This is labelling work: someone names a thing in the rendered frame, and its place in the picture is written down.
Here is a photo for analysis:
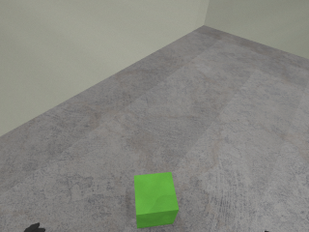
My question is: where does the left robot hand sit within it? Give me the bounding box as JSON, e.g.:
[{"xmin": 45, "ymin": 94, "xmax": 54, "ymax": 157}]
[{"xmin": 24, "ymin": 222, "xmax": 45, "ymax": 232}]

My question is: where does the carton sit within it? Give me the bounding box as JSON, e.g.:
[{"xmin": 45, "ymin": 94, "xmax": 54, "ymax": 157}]
[{"xmin": 134, "ymin": 172, "xmax": 179, "ymax": 229}]

